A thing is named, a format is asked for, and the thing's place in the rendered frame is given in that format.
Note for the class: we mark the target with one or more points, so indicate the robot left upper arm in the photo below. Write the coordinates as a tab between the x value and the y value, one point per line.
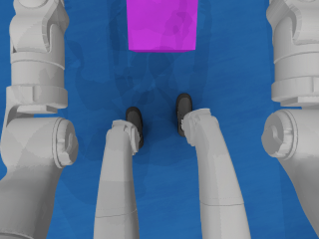
35	152

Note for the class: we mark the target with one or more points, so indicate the left robot shin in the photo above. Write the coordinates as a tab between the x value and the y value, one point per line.
123	122

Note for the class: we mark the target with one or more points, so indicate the right robot foot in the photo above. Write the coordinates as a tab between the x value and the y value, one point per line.
183	106

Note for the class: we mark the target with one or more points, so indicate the robot right upper arm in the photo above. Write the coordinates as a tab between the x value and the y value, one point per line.
292	136

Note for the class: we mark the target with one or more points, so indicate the carton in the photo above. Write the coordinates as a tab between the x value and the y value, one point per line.
162	26

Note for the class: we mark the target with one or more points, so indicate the robot left forearm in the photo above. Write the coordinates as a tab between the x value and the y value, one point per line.
37	57

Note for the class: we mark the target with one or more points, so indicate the robot right forearm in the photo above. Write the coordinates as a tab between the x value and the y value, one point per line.
295	40

